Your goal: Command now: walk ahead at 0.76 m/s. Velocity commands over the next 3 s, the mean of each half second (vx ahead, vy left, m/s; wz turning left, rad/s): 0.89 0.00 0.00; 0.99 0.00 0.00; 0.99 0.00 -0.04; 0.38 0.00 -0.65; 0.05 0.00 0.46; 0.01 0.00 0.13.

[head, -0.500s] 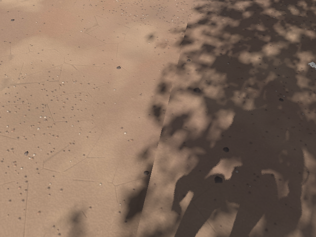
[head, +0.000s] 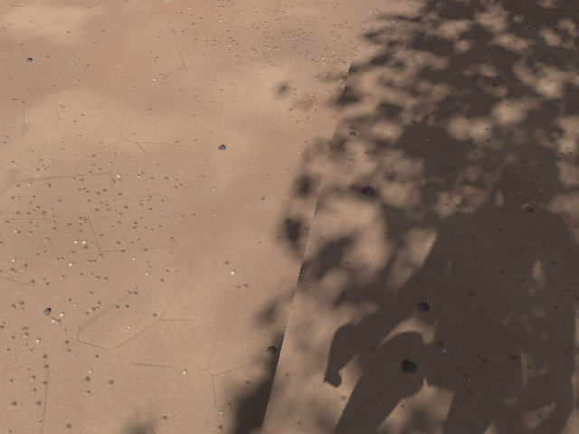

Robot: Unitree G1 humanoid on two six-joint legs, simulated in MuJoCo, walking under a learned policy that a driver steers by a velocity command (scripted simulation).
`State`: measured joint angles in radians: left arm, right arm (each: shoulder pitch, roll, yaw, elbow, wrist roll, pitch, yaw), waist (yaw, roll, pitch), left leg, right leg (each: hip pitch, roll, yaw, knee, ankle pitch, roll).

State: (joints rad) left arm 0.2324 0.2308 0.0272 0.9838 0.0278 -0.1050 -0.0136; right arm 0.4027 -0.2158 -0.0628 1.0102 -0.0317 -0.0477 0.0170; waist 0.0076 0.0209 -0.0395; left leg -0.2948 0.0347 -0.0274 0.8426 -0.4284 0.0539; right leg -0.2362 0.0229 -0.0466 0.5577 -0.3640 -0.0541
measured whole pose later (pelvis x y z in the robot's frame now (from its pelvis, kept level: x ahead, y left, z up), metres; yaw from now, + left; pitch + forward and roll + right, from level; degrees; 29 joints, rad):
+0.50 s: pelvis +0.34 +0.05 +0.01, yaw +0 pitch +0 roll +1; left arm 0.24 0.25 0.03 0.89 0.03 -0.08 -0.03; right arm 0.43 -0.24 -0.06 0.94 -0.02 -0.09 0.04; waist -0.01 -0.03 -0.01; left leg -0.14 -0.12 0.11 0.40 -0.26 0.12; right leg -0.59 -0.11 0.04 1.22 -0.15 -0.10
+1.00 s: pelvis +0.79 +0.00 +0.00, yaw +1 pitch +1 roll -3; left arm 0.34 0.28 0.06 0.97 0.03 -0.11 0.00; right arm 0.23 -0.26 -0.04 0.84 -0.03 -0.07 0.03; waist 0.02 0.02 0.04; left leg -0.49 0.06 -0.06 1.04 -0.26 0.07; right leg -0.25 0.11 -0.14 0.46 -0.23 -0.11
